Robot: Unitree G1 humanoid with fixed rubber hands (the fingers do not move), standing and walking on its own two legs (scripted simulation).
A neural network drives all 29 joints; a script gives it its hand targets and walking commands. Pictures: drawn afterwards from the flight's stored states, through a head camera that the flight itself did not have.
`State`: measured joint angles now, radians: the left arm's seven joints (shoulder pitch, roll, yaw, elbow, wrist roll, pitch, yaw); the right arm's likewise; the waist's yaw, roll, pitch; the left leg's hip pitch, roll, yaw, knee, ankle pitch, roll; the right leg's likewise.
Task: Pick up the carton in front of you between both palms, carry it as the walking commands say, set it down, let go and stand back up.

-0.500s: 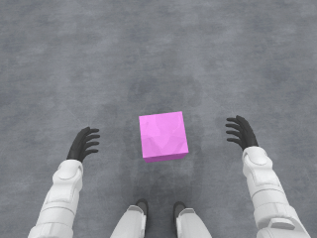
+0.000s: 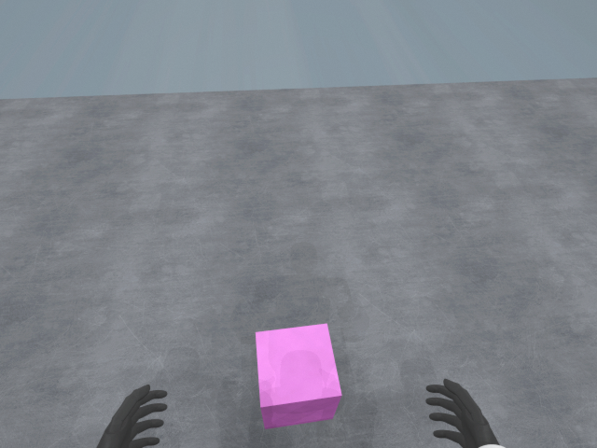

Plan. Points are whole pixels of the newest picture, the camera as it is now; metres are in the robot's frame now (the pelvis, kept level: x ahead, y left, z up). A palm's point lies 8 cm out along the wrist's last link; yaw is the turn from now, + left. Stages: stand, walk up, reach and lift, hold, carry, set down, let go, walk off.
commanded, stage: let go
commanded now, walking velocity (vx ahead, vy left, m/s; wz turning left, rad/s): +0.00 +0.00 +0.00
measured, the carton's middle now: (295, 377) +0.43 -0.01 -0.65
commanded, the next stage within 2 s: stand in 0.38 s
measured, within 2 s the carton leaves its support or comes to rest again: neither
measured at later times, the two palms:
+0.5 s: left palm out of the picture +0.15 +0.25 -0.08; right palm out of the picture +0.13 -0.25 -0.09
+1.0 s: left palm out of the picture +0.11 +0.27 -0.13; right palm out of the picture +0.11 -0.24 -0.12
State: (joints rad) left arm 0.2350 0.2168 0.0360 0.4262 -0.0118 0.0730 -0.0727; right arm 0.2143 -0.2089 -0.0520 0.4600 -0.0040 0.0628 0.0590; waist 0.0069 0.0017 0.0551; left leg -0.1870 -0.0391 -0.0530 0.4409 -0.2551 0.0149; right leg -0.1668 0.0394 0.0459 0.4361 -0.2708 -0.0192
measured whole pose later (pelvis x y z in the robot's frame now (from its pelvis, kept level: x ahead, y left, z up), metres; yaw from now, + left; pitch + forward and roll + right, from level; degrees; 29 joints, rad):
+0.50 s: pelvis +0.01 +0.00 -0.01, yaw +0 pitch +0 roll +0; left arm 0.26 0.25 0.02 0.56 0.05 0.01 0.01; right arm 0.28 -0.24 -0.02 0.59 -0.05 0.00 -0.01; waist 0.00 -0.01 -0.02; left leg -0.21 -0.03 -0.03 0.51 -0.31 0.01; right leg -0.19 0.03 0.03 0.51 -0.32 -0.01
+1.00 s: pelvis +0.05 +0.02 -0.01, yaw -1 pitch +3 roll +0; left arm 0.34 0.26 -0.01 0.81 0.02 -0.03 0.04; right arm 0.35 -0.24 0.01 0.74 -0.01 -0.03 -0.03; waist 0.00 -0.02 -0.09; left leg -0.23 -0.04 0.00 0.58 -0.40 0.04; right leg -0.21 0.02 0.05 0.56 -0.40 0.00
